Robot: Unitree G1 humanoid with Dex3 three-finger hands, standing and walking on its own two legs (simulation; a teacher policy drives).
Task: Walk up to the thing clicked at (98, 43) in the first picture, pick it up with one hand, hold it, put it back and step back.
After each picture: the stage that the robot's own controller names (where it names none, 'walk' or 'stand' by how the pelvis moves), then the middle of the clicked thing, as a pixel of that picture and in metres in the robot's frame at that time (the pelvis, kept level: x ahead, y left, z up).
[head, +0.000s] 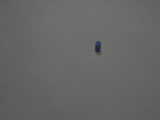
stand; (98, 46) +1.31 -0.14 -0.72
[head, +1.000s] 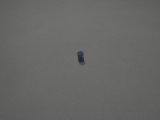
walk; (80, 57) +1.19 +0.14 -0.70
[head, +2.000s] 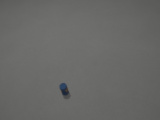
walk; (64, 89) +0.75 +0.28 -0.72
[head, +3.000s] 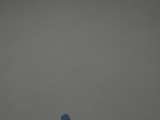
stand; out of the picture +0.47 +0.24 -0.72
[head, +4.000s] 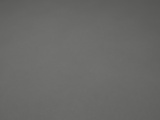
stand; out of the picture +0.40 +0.21 -0.72
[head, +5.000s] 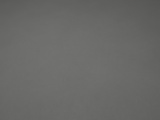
walk; out of the picture +0.40 +0.21 -0.72
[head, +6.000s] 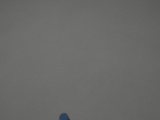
stand; (65, 119) +0.39 +0.23 -0.70
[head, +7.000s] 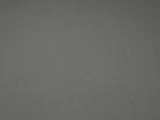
walk; out of the picture +0.40 +0.20 -0.71
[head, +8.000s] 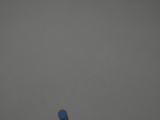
walk; (63, 116) +0.41 +0.18 -0.70
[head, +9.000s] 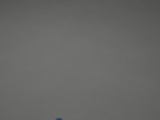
stand; out of the picture +0.56 +0.17 -0.72
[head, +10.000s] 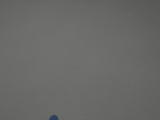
walk; out of the picture +0.42 +0.19 -0.71
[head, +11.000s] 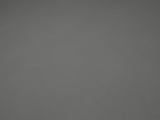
walk; out of the picture +0.44 +0.23 -0.72
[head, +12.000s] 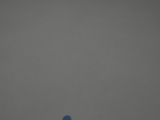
walk; out of the picture +0.40 +0.17 -0.70
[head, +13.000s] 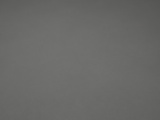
stand; out of the picture +0.40 +0.21 -0.71
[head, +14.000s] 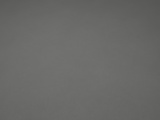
stand; out of the picture +0.36 +0.21 -0.72
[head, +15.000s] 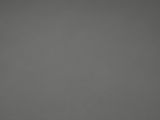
stand; out of the picture +0.36 +0.21 -0.73
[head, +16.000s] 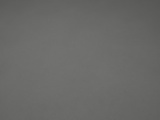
stand; out of the picture +0.35 +0.21 -0.73
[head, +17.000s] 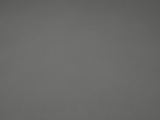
go down; out of the picture +0.35 +0.21 -0.73
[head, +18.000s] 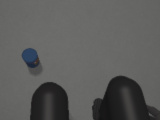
go down; (31, 58) +0.46 +0.20 -0.33
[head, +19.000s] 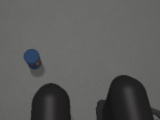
approach; (33, 59) +0.46 +0.19 -0.31
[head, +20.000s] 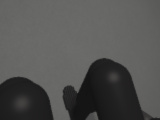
close in; out of the picture +0.46 +0.23 -0.23
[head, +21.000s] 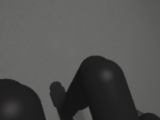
close; out of the picture +0.45 +0.25 -0.24
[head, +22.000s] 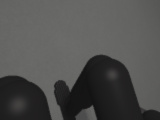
lift; out of the picture +0.42 +0.23 -0.24
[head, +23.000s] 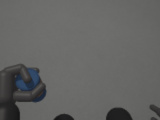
lift; (32, 86) +0.33 +0.18 -0.02
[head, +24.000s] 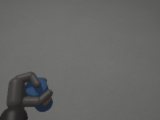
hold; (40, 95) +0.31 +0.17 +0.00
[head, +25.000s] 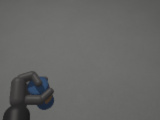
hold; (41, 93) +0.32 +0.17 -0.01
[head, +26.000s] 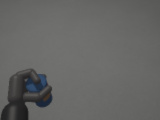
hold; (40, 91) +0.33 +0.17 +0.00
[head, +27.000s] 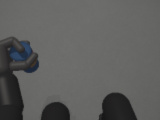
crouch; (25, 58) +0.44 +0.19 -0.08
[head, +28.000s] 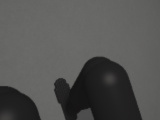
lower; out of the picture +0.46 +0.25 -0.25
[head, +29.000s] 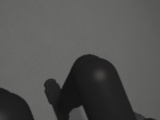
lower; out of the picture +0.46 +0.26 -0.25
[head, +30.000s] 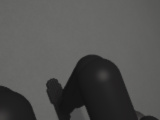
lower; out of the picture +0.46 +0.26 -0.24
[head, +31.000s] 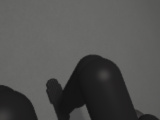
lower; out of the picture +0.46 +0.26 -0.25
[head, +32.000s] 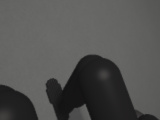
loosen; out of the picture +0.46 +0.26 -0.25
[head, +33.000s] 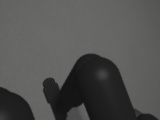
open; out of the picture +0.46 +0.25 -0.25
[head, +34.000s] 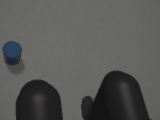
stand; (12, 54) +0.45 +0.22 -0.28
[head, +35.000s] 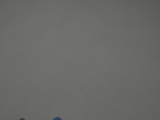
stand; out of the picture +0.39 +0.18 -0.64
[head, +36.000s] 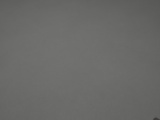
stand; out of the picture +0.38 +0.19 -0.67
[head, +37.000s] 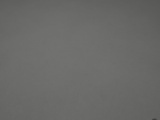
stand; out of the picture +0.38 +0.18 -0.67
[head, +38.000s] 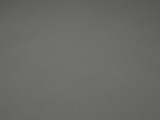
stand; out of the picture +0.40 +0.18 -0.72
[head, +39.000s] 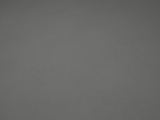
stand; out of the picture +0.38 +0.20 -0.72
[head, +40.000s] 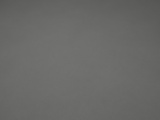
walk; out of the picture +0.37 +0.20 -0.73
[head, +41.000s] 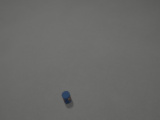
walk; (66, 97) +0.59 +0.21 -0.70
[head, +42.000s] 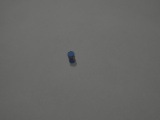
walk; (71, 57) +0.97 +0.18 -0.70
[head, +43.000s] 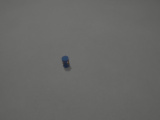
stand; (65, 62) +0.99 +0.18 -0.70
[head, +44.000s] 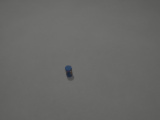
stand; (68, 71) +0.97 +0.18 -0.73
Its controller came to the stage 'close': yes
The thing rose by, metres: 0.71
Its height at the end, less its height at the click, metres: +0.00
